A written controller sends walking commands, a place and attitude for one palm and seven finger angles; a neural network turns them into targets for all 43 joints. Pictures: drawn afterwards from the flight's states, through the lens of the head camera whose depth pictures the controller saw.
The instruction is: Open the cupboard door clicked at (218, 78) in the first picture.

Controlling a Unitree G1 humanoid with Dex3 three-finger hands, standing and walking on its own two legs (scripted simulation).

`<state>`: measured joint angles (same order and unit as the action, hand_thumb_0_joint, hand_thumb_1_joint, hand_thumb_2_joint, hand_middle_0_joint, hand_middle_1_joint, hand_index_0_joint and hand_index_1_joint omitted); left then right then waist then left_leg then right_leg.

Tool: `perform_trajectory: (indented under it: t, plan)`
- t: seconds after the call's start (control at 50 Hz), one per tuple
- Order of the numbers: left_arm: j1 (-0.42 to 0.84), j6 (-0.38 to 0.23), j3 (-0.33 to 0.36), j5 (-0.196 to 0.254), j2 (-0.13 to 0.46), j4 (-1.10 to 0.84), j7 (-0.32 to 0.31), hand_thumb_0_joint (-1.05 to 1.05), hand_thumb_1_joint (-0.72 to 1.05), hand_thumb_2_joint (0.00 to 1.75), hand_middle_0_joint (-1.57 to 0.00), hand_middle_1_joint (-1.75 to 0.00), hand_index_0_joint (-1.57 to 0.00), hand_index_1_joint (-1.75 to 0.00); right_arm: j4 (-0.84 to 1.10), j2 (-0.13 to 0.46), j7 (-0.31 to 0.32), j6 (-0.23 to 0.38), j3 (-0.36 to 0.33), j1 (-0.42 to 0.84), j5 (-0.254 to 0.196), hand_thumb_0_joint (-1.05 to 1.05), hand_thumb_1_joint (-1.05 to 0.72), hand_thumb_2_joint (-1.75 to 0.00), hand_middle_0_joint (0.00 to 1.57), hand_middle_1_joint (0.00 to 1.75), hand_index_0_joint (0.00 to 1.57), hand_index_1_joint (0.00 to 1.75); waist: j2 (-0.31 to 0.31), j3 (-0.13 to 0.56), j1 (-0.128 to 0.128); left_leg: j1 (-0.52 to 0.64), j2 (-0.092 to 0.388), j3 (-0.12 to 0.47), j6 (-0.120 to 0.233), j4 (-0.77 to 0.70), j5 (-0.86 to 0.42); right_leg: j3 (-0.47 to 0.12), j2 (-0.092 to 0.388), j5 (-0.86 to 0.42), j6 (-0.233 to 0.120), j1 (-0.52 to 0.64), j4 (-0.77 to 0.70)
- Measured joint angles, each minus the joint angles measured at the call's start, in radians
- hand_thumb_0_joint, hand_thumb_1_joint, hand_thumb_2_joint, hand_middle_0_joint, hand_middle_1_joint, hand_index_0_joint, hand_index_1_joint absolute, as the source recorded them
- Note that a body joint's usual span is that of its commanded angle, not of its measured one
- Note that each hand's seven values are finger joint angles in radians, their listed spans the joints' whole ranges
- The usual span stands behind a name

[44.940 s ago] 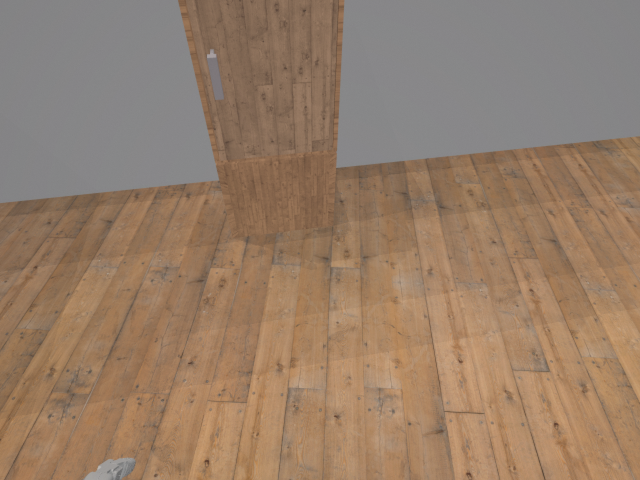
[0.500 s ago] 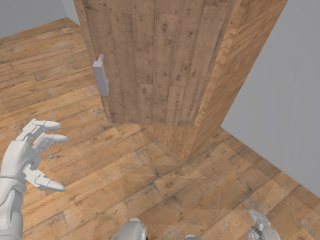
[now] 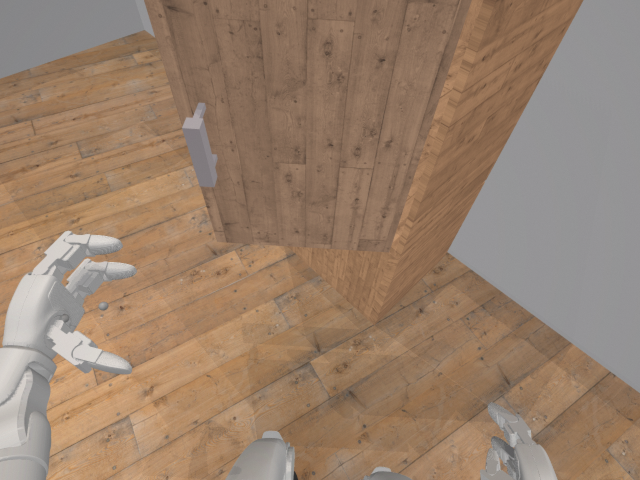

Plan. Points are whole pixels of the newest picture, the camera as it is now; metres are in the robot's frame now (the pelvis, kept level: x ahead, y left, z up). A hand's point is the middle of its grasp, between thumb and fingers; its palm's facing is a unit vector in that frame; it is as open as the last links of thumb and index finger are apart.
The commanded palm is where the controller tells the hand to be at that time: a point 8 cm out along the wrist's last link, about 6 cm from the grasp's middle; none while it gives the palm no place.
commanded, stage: move the hooked fingers beside the handle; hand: left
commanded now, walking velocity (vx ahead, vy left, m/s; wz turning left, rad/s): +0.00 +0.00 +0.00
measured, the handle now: (204, 145) +0.59 +0.24 +0.04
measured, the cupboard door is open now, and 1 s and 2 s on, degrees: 43 43 43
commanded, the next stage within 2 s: none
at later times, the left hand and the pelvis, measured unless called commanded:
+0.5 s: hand (117, 246) +0.37 +0.29 +0.05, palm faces +0.05 -1.00 -0.02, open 13.9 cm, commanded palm +0.36 +0.33 +0.05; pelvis +0.00 +0.00 -0.01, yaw -1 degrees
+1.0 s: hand (148, 197) +0.46 +0.28 +0.05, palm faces +0.04 -1.00 -0.02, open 13.9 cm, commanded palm +0.45 +0.32 +0.05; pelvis +0.00 +0.01 -0.02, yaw -3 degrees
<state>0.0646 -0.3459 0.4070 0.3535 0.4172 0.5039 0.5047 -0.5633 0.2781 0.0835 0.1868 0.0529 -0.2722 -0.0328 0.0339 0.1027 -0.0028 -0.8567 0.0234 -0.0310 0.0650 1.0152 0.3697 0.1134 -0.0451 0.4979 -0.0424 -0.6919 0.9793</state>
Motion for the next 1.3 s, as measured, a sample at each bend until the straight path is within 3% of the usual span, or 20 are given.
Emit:
perform_trajectory:
  t: [0.14,0.34,0.46,0.62,0.78,1.18,1.3]
  plan:
    - [0.133,-0.005,0.014,-0.015,0.029,0.095,0.01,-0.02,-0.5,0.3,-0.3,-1.2,-0.31,-1.2,-0.025,0.006,0.008,0.0,-0.001,0.006,-0.001,0.01,-0.9,-0.9,0.2,0.3,0.2,0.3,-0.005,-0.006,0.007,-0.043,0.004,0.009,-0.004,0.035,0.011,0.009,-0.003,0.013,-0.005,-0.038,0.031]
    - [0.225,0.024,0.047,-0.038,0.072,0.203,0.014,-0.01,-0.49,0.3,-0.3,-1.2,-0.31,-1.2,-0.023,0.008,-0.005,-0.038,-0.007,-0.032,-0.002,0.01,-0.9,-0.9,0.2,0.3,0.2,0.3,-0.007,0.011,0.038,-0.06,0.014,-0.014,0.001,0.034,0.02,-0.015,-0.01,0.013,0.0,-0.066,0.034]
    - [0.286,-0.011,0.076,-0.054,0.098,0.282,0.006,-0.01,-0.49,0.3,-0.3,-1.2,-0.31,-1.2,-0.036,0.013,-0.01,-0.058,-0.012,-0.057,0.0,0.01,-0.9,-0.9,0.2,0.3,0.2,0.3,-0.011,0.013,0.044,-0.088,0.015,-0.013,0.004,0.053,0.027,-0.015,-0.01,0.018,0.003,-0.093,0.049]
    - [0.418,-0.032,0.055,-0.088,0.118,0.392,0.021,-0.01,-0.5,0.3,-0.3,-1.2,-0.3,-1.2,-0.064,0.018,-0.008,-0.078,-0.013,-0.059,0.005,0.01,-0.9,-0.9,0.2,0.3,0.2,0.3,-0.009,0.009,0.055,-0.132,0.01,-0.007,0.012,0.073,0.027,-0.007,-0.006,0.019,0.009,-0.13,0.065]
    - [0.541,-0.045,0.061,-0.137,0.142,0.494,-0.028,-0.02,-0.5,0.3,-0.3,-1.2,-0.31,-1.2,-0.058,0.014,-0.016,-0.105,-0.009,-0.064,0.016,0.01,-0.9,-0.9,0.2,0.3,0.2,0.3,-0.009,0.012,0.082,-0.164,0.011,-0.017,0.018,0.077,0.025,-0.016,-0.004,0.015,0.015,-0.167,0.074]
    - [0.777,-0.062,0.105,-0.212,0.294,0.7,-0.05,-0.02,-0.49,0.3,-0.3,-1.2,-0.3,-1.2,-0.079,0.029,-0.02,-0.19,0.002,-0.1,0.028,0.01,-0.9,-0.9,0.2,0.3,0.2,0.3,-0.009,0.002,0.144,-0.284,0.029,-0.002,0.013,0.137,0.043,-0.004,-0.021,0.028,0.009,-0.279,0.118]
    - [0.832,-0.026,0.132,-0.23,0.345,0.748,-0.036,-0.01,-0.49,0.3,-0.3,-1.2,-0.31,-1.2,-0.074,0.031,-0.02,-0.21,0.009,-0.104,0.027,0.01,-0.9,-0.9,0.2,0.3,0.2,0.3,-0.006,0.006,0.167,-0.311,0.038,0.001,0.011,0.149,0.051,-0.004,-0.031,0.03,0.007,-0.304,0.122]
